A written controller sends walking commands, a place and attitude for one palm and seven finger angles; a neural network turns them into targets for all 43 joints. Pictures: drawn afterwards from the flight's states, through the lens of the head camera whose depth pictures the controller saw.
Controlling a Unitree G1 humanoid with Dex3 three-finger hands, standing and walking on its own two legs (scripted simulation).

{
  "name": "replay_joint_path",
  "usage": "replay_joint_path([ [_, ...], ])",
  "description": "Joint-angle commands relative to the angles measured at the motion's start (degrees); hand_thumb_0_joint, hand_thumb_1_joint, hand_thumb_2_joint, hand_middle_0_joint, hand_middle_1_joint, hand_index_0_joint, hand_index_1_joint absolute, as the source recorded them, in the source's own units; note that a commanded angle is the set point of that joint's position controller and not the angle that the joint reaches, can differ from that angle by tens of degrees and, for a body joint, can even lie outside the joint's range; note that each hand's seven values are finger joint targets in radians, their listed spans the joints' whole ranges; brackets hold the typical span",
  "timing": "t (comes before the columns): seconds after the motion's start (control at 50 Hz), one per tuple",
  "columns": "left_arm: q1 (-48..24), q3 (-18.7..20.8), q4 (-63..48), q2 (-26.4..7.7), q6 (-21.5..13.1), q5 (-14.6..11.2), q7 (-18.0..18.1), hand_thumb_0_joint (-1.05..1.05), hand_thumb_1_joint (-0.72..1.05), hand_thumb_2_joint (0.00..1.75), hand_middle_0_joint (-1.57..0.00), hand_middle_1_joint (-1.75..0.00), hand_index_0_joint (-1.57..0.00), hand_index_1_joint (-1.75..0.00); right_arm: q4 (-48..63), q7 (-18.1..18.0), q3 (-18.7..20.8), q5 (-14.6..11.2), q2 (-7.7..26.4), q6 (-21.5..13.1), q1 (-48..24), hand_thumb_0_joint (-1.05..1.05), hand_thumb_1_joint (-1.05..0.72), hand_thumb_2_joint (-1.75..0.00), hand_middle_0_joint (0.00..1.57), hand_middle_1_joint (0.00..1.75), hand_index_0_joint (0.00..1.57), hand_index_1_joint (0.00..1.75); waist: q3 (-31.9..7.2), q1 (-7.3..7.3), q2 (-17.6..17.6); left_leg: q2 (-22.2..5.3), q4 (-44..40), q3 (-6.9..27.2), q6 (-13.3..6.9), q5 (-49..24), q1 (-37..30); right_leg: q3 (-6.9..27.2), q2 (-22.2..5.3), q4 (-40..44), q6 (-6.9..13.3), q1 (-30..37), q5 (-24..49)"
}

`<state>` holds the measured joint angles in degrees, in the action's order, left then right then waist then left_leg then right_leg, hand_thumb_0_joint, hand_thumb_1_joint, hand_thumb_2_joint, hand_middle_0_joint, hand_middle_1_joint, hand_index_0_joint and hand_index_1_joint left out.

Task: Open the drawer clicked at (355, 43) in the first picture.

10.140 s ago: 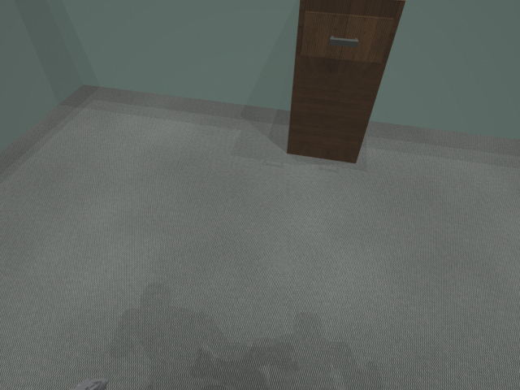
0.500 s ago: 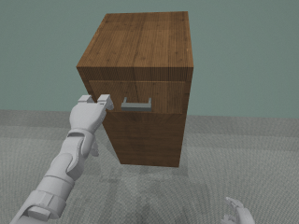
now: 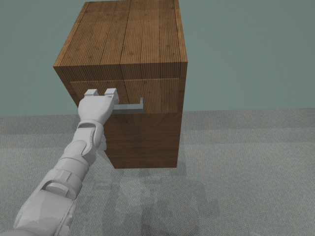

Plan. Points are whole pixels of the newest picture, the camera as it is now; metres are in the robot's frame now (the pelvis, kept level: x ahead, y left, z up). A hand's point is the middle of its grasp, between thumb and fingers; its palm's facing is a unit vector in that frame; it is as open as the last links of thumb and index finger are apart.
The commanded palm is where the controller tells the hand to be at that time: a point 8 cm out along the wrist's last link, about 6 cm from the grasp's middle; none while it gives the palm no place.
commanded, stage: move the hooked fingers above the handle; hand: left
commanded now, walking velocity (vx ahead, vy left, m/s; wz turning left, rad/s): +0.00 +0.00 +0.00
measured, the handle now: (127, 104) +0.55 +0.13 -0.06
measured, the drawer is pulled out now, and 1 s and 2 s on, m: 0.00 0.00 0.00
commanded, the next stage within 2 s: lower the fingers behind the handle in 1.30 s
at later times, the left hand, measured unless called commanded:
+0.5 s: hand (123, 107) +0.49 +0.12 +0.00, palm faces -0.03 -0.03 -1.00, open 13.8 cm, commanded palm +0.47 +0.13 +0.06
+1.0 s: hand (128, 106) +0.50 +0.11 -0.01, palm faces -0.06 -0.02 -1.00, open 13.8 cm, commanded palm +0.49 +0.12 +0.05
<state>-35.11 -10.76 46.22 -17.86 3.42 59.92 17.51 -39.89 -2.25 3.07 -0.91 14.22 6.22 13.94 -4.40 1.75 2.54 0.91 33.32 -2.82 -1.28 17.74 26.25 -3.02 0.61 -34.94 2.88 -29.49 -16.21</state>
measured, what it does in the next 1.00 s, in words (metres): stands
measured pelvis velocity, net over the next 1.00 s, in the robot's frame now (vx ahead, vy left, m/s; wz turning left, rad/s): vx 0.00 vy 0.01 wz -0.02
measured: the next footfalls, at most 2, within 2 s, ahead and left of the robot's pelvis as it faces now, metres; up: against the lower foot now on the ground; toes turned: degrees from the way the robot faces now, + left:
none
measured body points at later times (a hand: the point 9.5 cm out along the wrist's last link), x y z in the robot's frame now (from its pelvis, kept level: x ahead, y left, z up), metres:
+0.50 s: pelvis +0.01 +0.01 -0.01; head +0.10 +0.00 +0.43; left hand +0.48 +0.12 +0.06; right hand +0.02 -0.25 -0.15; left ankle -0.02 +0.11 -0.73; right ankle +0.01 -0.09 -0.73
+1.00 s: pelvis +0.00 +0.01 -0.02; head +0.11 -0.01 +0.42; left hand +0.50 +0.11 +0.04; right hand +0.00 -0.25 -0.16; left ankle -0.02 +0.11 -0.73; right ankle +0.01 -0.09 -0.73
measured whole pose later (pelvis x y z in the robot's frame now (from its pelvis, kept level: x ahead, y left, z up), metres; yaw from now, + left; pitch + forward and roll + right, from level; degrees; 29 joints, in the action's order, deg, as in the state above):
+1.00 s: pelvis +0.00 +0.01 -0.02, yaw -1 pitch +20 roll +0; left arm -54.4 -9.4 68.2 -14.6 9.2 60.5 24.8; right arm -41.1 -0.4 2.5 1.3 13.5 5.1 19.0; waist -7.5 9.1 3.4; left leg 0.1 42.5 -3.6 -2.1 21.5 41.4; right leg -2.3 1.1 -41.8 2.2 -43.9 -18.2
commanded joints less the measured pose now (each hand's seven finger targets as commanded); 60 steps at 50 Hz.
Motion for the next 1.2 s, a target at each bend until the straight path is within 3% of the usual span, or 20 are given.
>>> replay_joint_path([
  [0.0, -25.05, 5.13, -7.10, -9.89, -0.88, 0.23, 3.66, 0.00, -0.50, 0.30, -0.30, -1.20, -0.30, -1.20, 5.50, -0.23, 2.18, 0.54, 6.79, -1.55, 2.33, 0.00, -0.90, -0.90, 0.20, 0.30, 0.20, 0.30, -22.11, 0.72, -5.30, 2.12, -0.56, 0.89, -1.56, -17.29, -3.19, 4.07, -0.01, 2.41, -0.83, 14.53, 20.96],
  [0.1, -30.05, 4.15, -2.87, -8.82, 0.06, 1.23, 5.49, 0.00, -0.50, 0.30, -0.30, -1.20, -0.30, -1.20, 4.85, 0.21, 2.21, 0.73, 6.91, -1.48, 4.10, 0.00, -0.90, -0.90, 0.20, 0.30, 0.20, 0.30, -21.52, 2.44, -4.92, 1.88, 0.53, 0.93, -1.51, -16.40, -1.16, 3.67, 0.32, 1.49, -0.80, 11.17, 19.46],
  [0.16, -33.52, 4.90, -1.94, -9.24, 0.21, 1.32, 6.47, 0.00, -0.50, 0.30, -0.30, -1.20, -0.30, -1.20, 4.56, 0.43, 2.58, 1.07, 6.98, -1.71, 5.58, 0.00, -0.90, -0.90, 0.20, 0.30, 0.20, 0.30, -25.21, 3.11, -4.27, 1.93, 1.78, 1.02, -1.67, -17.55, -1.37, 3.79, 0.56, 0.54, -0.82, 11.18, 20.41],
  [0.26, -36.86, 2.74, 1.15, -5.68, 1.05, 1.51, 7.88, 0.00, -0.50, 0.30, -0.30, -1.20, -0.30, -1.20, 3.53, 1.10, 2.82, 1.61, 6.90, -1.68, 7.43, 0.00, -0.90, -0.90, 0.20, 0.30, 0.20, 0.30, -26.68, 4.57, -1.81, 1.48, 3.36, 1.62, -1.35, -20.38, -2.20, 2.88, 1.06, -1.08, -0.59, 7.43, 21.00],
  [0.34, -40.16, 2.49, 5.02, -4.71, 2.55, 1.52, 8.85, 0.00, -0.50, 0.30, -0.30, -1.20, -0.30, -1.20, 2.52, 1.47, 2.82, 1.85, 7.30, -1.64, 8.54, 0.00, -0.90, -0.90, 0.20, 0.30, 0.20, 0.30, -25.65, 6.17, -3.99, 1.16, 4.13, 2.08, -1.43, -20.27, -0.60, 2.40, 1.46, -1.60, -0.61, 5.20, 20.17],
  [0.38, -40.98, 3.94, 5.60, -6.64, 3.03, 1.69, 9.61, 0.00, -0.50, 0.30, -0.30, -1.20, -0.30, -1.20, 2.33, 1.61, 2.79, 2.15, 7.46, -1.57, 9.19, 0.00, -0.90, -0.90, 0.20, 0.30, 0.20, 0.30, -28.26, 5.86, -2.42, 1.11, 4.65, 1.92, -1.39, -20.56, -0.83, 2.75, 1.45, -2.27, -0.64, 5.59, 20.50],
  [0.44, -42.99, 2.52, 6.90, -4.05, 3.76, 1.70, 10.07, 0.00, -0.50, 0.30, -0.30, -1.20, -0.30, -1.20, 1.91, 1.95, 2.95, 2.51, 7.24, -1.36, 9.85, 0.00, -0.90, -0.90, 0.20, 0.30, 0.20, 0.30, -29.57, 6.70, -2.40, 0.80, 5.84, 2.19, -1.25, -23.09, -1.10, 2.44, 1.63, -3.11, -0.63, 4.40, 22.07],
  [0.46, -42.12, 4.47, 8.10, -6.43, 4.14, 1.87, 10.43, 0.00, -0.50, 0.30, -0.30, -1.20, -0.30, -1.20, 1.79, 1.97, 2.85, 2.52, 7.53, -1.31, 10.51, 0.00, -0.90, -0.90, 0.20, 0.30, 0.20, 0.30, -29.58, 6.20, -2.22, 0.72, 5.85, 2.15, -1.20, -23.01, -0.35, 2.39, 1.68, -3.47, -0.62, 4.50, 21.97],
  [0.48, -41.76, 3.10, 9.13, -4.73, 4.71, 1.79, 10.48, 0.00, -0.50, 0.30, -0.30, -1.20, -0.30, -1.20, 1.91, 2.10, 2.71, 2.54, 7.45, -1.21, 10.22, 0.00, -0.90, -0.90, 0.20, 0.30, 0.20, 0.30, -28.70, 6.36, -1.35, 0.75, 5.86, 2.04, -1.06, -22.55, 0.10, 2.24, 1.75, -3.52, -0.59, 3.66, 21.41],
  [0.52, -43.88, 1.78, 11.99, -3.36, 6.12, 1.91, 10.97, 0.00, -0.50, 0.30, -0.30, -1.20, -0.30, -1.20, 1.36, 2.16, 2.57, 2.48, 7.68, -1.20, 10.39, 0.00, -0.90, -0.90, 0.20, 0.30, 0.20, 0.30, -25.71, 7.96, -3.26, 0.58, 5.93, 2.07, -1.17, -19.18, 2.38, 2.06, 1.87, -3.25, -0.79, 1.39, 18.62],
  [0.58, -48.57, 2.55, 11.50, -4.70, 6.67, 1.56, 11.67, 0.00, -0.50, 0.30, -0.30, -1.20, -0.30, -1.20, 1.26, 2.05, 2.51, 2.79, 7.91, -1.52, 11.02, 0.00, -0.90, -0.90, 0.20, 0.30, 0.20, 0.30, -29.02, 8.80, -1.88, 0.68, 6.76, 2.13, -1.43, -18.41, 2.67, 2.48, 1.75, -3.94, -0.85, 1.34, 18.45],
  [0.6, -48.31, 4.21, 11.79, -6.90, 6.90, 1.81, 11.73, 0.00, -0.50, 0.30, -0.30, -1.20, -0.30, -1.20, 1.29, 1.98, 2.47, 2.74, 7.89, -1.53, 11.34, 0.00, -0.90, -0.90, 0.20, 0.30, 0.20, 0.30, -30.03, 8.22, -1.31, 0.73, 7.05, 2.00, -1.38, -18.66, 3.01, 2.61, 1.70, -4.34, -0.82, 1.96, 18.79],
  [0.66, -46.87, 3.94, 11.74, -6.15, 7.31, 1.93, 11.31, 0.00, -0.50, 0.30, -0.30, -1.20, -0.30, -1.20, 1.74, 1.98, 2.51, 2.94, 7.75, -1.30, 12.00, 0.00, -0.90, -0.90, 0.20, 0.30, 0.20, 0.30, -32.75, 7.89, -0.31, 0.36, 7.80, 2.30, -1.19, -22.43, 1.38, 2.32, 1.79, -5.18, -0.79, 2.35, 21.25],
  [0.74, -45.55, 2.80, 12.33, -4.47, 8.17, 1.44, 10.78, 0.00, -0.50, 0.30, -0.30, -1.20, -0.30, -1.20, 2.12, 1.95, 2.36, 2.70, 7.66, -0.86, 11.43, 0.00, -0.90, -0.90, 0.20, 0.30, 0.20, 0.30, -30.71, 7.96, -2.23, 0.41, 7.20, 1.76, -1.38, -20.63, 2.95, 2.51, 1.84, -4.18, -0.92, 3.25, 21.15],
  [0.8, -44.06, 3.98, 12.99, -6.70, 8.18, 1.15, 10.24, 0.00, -0.50, 0.30, -0.30, -1.20, -0.30, -1.20, 2.36, 1.54, 2.11, 2.34, 7.83, -0.75, 11.48, 0.00, -0.90, -0.90, 0.20, 0.30, 0.20, 0.30, -28.56, 7.62, -3.03, 0.65, 6.32, 1.34, -1.53, -17.34, 4.99, 2.91, 1.65, -3.36, -1.13, 4.47, 19.77],
  [0.94, -48.74, 2.03, 10.07, -5.05, 4.75, 1.29, 10.19, 0.00, -0.50, 0.30, -0.30, -1.20, -0.30, -1.20, 1.79, 1.06, 2.21, 2.44, 7.47, -1.99, 12.16, 0.00, -0.90, -0.90, 0.20, 0.30, 0.20, 0.30, -28.82, 9.36, -1.64, 0.58, 7.09, 1.98, -1.76, -16.08, 3.25, 2.94, 1.54, -3.33, -1.01, 1.58, 17.42],
  [0.96, -49.23, 3.05, 9.03, -6.58, 4.33, 1.45, 10.57, 0.00, -0.50, 0.30, -0.30, -1.20, -0.30, -1.20, 1.67, 1.09, 2.26, 2.60, 7.67, -2.11, 12.64, 0.00, -0.90, -0.90, 0.20, 0.30, 0.20, 0.30, -30.62, 9.05, -0.57, 0.58, 7.39, 2.14, -1.70, -16.74, 2.85, 3.06, 1.46, -3.86, -1.07, 1.89, 17.85],
  [1.02, -47.03, 2.25, 9.82, -4.51, 4.79, 1.42, 11.26, 0.00, -0.50, 0.30, -0.30, -1.20, -0.30, -1.20, 1.57, 1.61, 2.44, 2.87, 7.38, -1.92, 12.42, 0.00, -0.90, -0.90, 0.20, 0.30, 0.20, 0.30, -30.97, 8.60, 0.42, 0.48, 7.93, 2.17, -1.38, -19.32, 1.56, 2.56, 1.69, -4.17, -0.96, 1.29, 19.38],
  [1.06, -46.07, 4.28, 10.32, -6.96, 5.38, 1.32, 11.50, 0.00, -0.50, 0.30, -0.30, -1.20, -0.30, -1.20, 1.66, 1.66, 2.34, 2.86, 7.60, -1.54, 12.44, 0.00, -0.90, -0.90, 0.20, 0.30, 0.20, 0.30, -32.16, 8.15, -1.17, 0.72, 8.16, 1.92, -1.46, -19.96, 2.70, 2.86, 1.59, -4.38, -1.08, 3.54, 21.35],
  [1.18, -43.09, 2.43, 8.45, -4.07, 6.14, 1.02, 10.52, 0.00, -0.50, 0.30, -0.30, -1.20, -0.30, -1.20, 2.10, 1.89, 2.67, 2.63, 7.21, -0.69, 11.42, 0.00, -0.90, -0.90, 0.20, 0.30, 0.20, 0.30, -31.49, 7.23, -1.05, 0.56, 7.13, 1.57, -1.33, -22.24, 1.04, 2.81, 1.49, -3.58, -1.07, 5.65, 24.19],
])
